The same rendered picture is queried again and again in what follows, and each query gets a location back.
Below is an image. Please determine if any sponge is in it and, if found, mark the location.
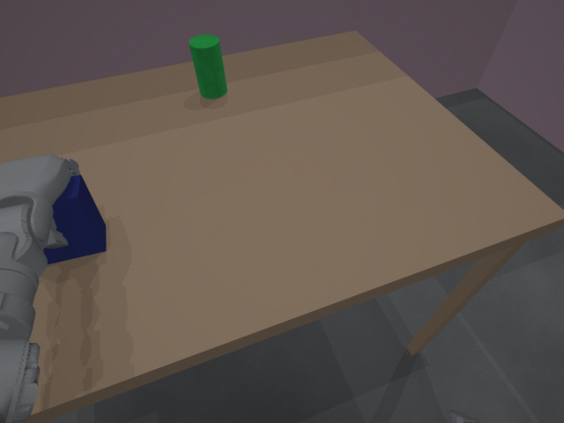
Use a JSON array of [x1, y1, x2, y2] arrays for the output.
[[43, 174, 107, 265]]

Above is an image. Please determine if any robot left hand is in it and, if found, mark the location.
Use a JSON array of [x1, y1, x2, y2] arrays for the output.
[[0, 154, 80, 249]]

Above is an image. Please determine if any robot left forearm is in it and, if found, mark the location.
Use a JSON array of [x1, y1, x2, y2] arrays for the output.
[[0, 191, 54, 339]]

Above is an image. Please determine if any robot left upper arm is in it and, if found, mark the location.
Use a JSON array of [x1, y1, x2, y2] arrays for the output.
[[0, 338, 40, 423]]

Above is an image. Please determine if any table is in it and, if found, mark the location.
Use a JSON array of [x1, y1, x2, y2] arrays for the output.
[[0, 30, 564, 423]]

